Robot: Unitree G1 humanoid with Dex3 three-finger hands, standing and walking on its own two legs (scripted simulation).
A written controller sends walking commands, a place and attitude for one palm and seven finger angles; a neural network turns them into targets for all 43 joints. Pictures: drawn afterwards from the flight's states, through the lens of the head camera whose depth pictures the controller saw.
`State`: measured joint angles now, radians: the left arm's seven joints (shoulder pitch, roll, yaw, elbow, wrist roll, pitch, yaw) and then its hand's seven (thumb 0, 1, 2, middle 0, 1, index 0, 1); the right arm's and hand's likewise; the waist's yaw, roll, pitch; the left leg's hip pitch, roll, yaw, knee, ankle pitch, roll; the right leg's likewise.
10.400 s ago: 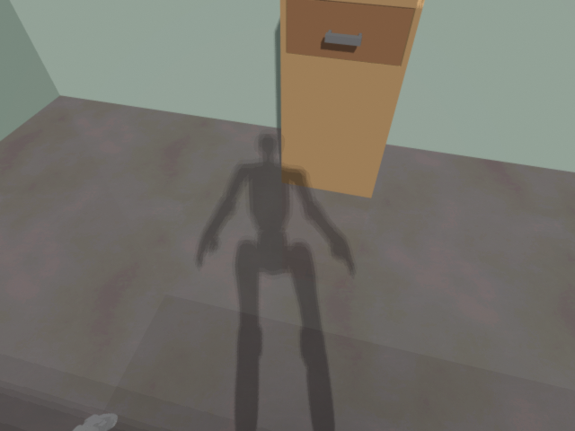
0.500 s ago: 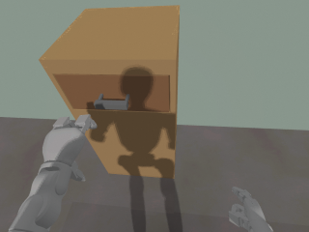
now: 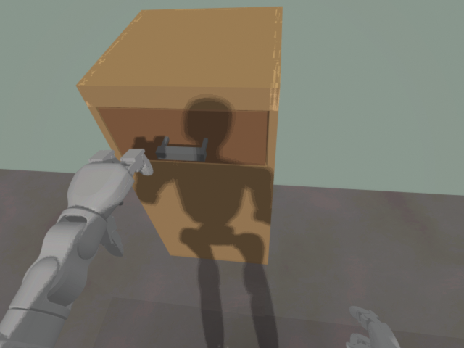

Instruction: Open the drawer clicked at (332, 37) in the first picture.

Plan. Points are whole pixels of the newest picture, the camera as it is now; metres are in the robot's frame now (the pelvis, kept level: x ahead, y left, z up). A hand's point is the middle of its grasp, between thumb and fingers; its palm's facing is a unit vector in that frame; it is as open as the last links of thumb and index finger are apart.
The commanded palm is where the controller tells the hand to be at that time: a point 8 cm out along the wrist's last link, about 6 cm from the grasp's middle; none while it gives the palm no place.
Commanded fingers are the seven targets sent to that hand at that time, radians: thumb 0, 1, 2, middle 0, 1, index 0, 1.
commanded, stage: raise the hand with hooked fingers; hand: left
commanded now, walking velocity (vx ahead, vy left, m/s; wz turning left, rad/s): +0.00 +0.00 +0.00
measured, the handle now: (183, 147) +0.55 +0.21 -0.01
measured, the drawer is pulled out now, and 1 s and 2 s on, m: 0.00 0.00 0.00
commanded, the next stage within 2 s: move the hooked fingers above the handle in 0.14 s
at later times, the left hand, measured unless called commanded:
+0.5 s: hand (134, 198) +0.32 +0.22 +0.09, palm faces +0.00 -0.05 -1.00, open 13.8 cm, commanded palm +0.32 +0.23 +0.15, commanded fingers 0.00 -0.50 0.30 -0.30 -1.20 -0.30 -1.20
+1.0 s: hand (155, 172) +0.40 +0.22 +0.07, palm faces -0.02 -0.03 -1.00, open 13.8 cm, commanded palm +0.39 +0.22 +0.13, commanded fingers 0.00 -0.50 0.30 -0.30 -1.20 -0.30 -1.20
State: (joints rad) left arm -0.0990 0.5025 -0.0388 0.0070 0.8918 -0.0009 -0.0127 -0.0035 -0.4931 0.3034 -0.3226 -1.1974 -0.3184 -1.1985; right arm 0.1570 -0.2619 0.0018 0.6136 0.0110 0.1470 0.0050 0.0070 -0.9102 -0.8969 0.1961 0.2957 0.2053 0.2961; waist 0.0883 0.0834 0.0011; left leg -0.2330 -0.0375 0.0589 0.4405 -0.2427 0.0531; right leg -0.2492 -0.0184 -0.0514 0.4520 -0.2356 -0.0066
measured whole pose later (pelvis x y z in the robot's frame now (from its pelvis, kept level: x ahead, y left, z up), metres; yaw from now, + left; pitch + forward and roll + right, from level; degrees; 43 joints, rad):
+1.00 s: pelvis +0.01 -0.02 -0.01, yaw -1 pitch +8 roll +1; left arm -0.46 0.49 -0.06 0.53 0.97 -0.06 0.11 0.00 -0.49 0.30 -0.32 -1.20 -0.32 -1.20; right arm 0.24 -0.27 -0.04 0.67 0.03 0.14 -0.04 0.01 -0.91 -0.90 0.20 0.30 0.20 0.30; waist 0.02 0.06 -0.05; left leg -0.37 -0.01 0.06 0.52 -0.28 0.03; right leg -0.40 0.01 -0.05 0.54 -0.28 -0.04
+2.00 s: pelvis +0.01 +0.00 -0.02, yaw -2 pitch +16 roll -1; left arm -0.84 0.55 -0.02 1.03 1.06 -0.10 0.19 0.00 -0.49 0.30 -0.32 -1.20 -0.32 -1.21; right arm 0.39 -0.27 -0.05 0.69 0.01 0.15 -0.03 0.00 -0.91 -0.90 0.20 0.30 0.21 0.30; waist -0.10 0.05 -0.11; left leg -0.60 0.01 0.08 0.65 -0.34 0.05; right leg -0.60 0.02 -0.03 0.61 -0.30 -0.02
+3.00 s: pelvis +0.01 -0.02 -0.03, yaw -2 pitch +18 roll -1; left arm -0.82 0.51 -0.02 1.05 1.09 -0.08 0.26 0.00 -0.49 0.30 -0.32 -1.20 -0.32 -1.20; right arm 0.35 -0.27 -0.06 0.69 0.00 0.13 -0.03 0.00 -0.91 -0.90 0.20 0.30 0.21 0.30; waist -0.10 0.05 -0.12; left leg -0.65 0.01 0.06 0.70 -0.36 0.04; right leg -0.65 0.02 -0.05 0.67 -0.32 -0.03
